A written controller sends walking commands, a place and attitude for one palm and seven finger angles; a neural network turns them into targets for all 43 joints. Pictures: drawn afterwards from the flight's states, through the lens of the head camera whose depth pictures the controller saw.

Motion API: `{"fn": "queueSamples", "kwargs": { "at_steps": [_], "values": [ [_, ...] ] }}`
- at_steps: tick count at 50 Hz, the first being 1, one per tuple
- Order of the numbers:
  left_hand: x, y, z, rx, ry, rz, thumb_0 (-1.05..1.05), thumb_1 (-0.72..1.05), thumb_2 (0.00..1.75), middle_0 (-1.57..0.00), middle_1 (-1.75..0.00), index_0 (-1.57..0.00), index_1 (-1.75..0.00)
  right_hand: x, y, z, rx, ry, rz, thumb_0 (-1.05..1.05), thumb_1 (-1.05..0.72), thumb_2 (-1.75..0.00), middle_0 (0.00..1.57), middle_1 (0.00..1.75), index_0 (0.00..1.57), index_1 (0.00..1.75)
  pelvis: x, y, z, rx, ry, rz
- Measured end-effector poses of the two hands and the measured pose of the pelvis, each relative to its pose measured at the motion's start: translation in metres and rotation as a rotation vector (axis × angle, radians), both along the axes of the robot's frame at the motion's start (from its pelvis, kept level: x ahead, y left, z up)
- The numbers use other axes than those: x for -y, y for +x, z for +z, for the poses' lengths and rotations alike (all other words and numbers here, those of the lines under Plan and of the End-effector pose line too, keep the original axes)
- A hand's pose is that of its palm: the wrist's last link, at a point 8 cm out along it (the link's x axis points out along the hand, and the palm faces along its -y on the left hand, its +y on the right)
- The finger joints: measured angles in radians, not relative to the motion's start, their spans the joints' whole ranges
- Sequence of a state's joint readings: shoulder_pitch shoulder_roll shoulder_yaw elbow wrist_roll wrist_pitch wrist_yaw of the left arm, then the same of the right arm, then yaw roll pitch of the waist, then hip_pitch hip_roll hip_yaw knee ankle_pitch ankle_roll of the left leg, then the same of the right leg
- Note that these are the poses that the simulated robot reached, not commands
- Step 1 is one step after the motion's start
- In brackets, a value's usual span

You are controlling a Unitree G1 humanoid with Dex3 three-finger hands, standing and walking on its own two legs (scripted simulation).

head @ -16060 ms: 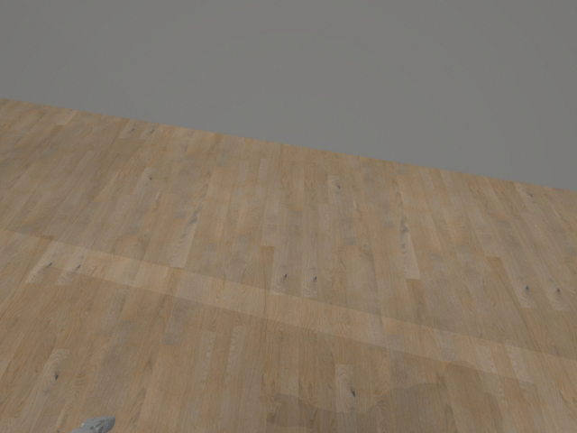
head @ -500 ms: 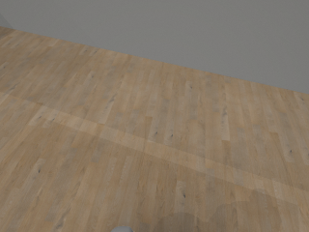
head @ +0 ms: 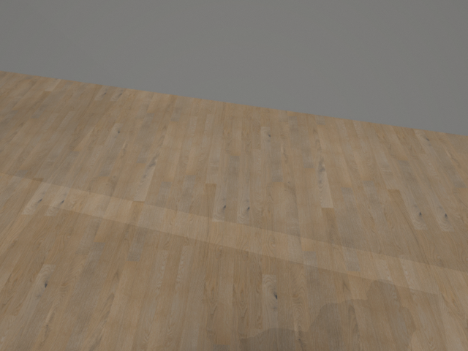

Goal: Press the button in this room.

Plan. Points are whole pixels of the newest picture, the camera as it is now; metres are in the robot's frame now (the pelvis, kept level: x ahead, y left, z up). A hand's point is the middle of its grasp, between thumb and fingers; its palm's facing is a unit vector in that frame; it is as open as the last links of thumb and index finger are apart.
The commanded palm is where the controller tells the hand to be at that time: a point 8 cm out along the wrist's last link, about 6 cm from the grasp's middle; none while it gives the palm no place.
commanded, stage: turn or walk to find it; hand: left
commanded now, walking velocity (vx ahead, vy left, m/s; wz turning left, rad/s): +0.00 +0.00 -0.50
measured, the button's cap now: out of the picture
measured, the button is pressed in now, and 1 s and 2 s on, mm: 0 0 0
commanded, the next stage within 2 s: none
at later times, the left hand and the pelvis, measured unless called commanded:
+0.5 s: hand out of the picture +0.09 +0.19 -0.16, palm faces -0.15 -0.96 -0.25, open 7.3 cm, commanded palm none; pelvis -0.03 +0.00 +0.00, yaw -13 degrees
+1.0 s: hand out of the picture +0.13 +0.12 -0.15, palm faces -0.47 -0.84 -0.27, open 7.3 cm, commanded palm none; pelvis -0.06 +0.00 -0.01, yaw -30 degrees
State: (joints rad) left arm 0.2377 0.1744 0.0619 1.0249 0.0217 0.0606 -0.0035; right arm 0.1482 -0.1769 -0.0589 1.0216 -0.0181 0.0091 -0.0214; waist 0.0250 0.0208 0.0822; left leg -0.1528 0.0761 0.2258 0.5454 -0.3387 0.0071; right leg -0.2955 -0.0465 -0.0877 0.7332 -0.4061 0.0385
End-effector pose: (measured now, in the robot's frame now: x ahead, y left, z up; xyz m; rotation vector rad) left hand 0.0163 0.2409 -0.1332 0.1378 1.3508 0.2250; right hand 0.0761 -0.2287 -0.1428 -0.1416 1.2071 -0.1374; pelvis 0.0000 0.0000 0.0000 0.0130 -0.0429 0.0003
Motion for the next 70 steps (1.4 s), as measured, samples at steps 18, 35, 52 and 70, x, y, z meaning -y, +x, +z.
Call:
{"fn": "queueSamples", "kwargs": {
  "at_steps": [18, 35, 52, 70],
  "values": [
    [0.022, 0.059, 0.020, 0.109, 0.034, -0.213, 0.00, 0.91, 0.89, -0.20, -0.30, -0.20, -0.30, 0.061, -0.076, 0.012, -0.064, -0.064, -0.176, 0.00, -0.91, -0.90, 0.20, 0.30, 0.19, 0.29, 0.020, -0.020, 0.009, -0.032, 0.018, -0.160],
    [-0.022, 0.096, 0.009, 0.107, -0.006, -0.378, 0.00, 0.91, 0.89, -0.20, -0.30, -0.20, -0.30, -0.008, -0.125, 0.029, 0.010, -0.082, -0.322, 0.00, -0.90, -0.90, 0.20, 0.30, 0.20, 0.30, -0.031, -0.034, 0.008, -0.029, -0.019, -0.349],
    [0.081, 0.128, 0.019, 0.202, 0.001, -0.654, 0.00, 0.91, 0.89, -0.20, -0.30, -0.20, -0.30, 0.008, -0.254, -0.010, -0.147, -0.002, -0.605, 0.00, -0.91, -0.90, 0.20, 0.30, 0.20, 0.29, 0.001, -0.066, -0.003, -0.023, -0.003, -0.542],
    [0.058, 0.132, -0.009, 0.096, -0.050, -0.755, 0.00, 0.91, 0.89, -0.21, -0.30, -0.20, -0.30, 0.000, -0.234, 0.029, 0.025, -0.145, -0.696, 0.00, -0.91, -0.90, 0.20, 0.30, 0.20, 0.29, -0.029, -0.061, -0.003, -0.051, -0.008, -0.715]
  ]
}}
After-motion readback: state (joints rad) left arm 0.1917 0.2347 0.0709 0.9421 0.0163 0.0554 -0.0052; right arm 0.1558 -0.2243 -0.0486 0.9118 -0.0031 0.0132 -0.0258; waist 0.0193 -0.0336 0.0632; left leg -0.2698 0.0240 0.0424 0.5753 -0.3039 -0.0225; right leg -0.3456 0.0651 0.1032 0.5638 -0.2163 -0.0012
